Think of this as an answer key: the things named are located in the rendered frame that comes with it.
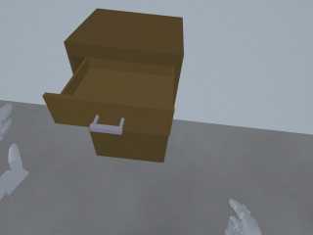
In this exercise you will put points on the cabinet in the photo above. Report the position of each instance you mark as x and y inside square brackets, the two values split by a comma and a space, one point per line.
[134, 38]

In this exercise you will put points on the handle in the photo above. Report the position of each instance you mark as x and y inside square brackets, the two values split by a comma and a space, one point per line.
[104, 128]

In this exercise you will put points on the drawer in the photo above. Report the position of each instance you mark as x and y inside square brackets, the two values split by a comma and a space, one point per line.
[142, 94]

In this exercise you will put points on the robot left hand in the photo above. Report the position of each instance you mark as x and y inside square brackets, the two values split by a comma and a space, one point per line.
[13, 178]

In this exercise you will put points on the robot right hand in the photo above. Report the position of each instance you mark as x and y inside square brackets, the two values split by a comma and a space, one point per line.
[248, 226]

